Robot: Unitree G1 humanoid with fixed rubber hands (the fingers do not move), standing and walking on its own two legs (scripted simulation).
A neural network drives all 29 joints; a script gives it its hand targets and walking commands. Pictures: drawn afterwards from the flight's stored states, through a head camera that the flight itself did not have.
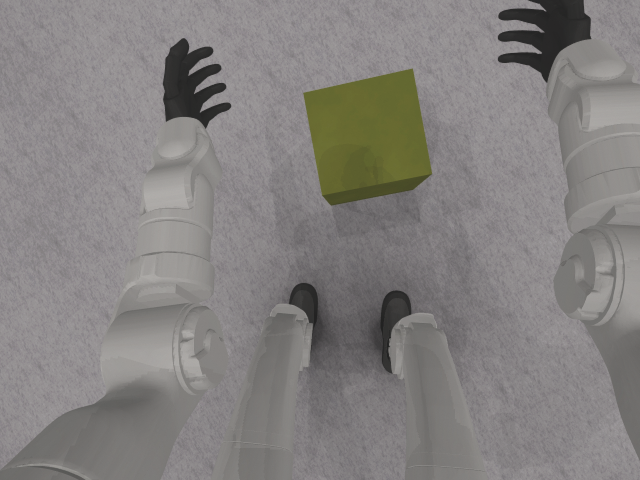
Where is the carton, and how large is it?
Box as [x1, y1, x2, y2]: [303, 69, 431, 205]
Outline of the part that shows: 412,69 303,93 322,195 331,205 409,190 414,188 431,173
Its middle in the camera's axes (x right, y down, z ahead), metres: +0.10 -0.21 +0.85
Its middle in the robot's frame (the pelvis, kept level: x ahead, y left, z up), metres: +0.55 +0.00 -0.54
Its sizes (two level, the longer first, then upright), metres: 0.210 0.200 0.250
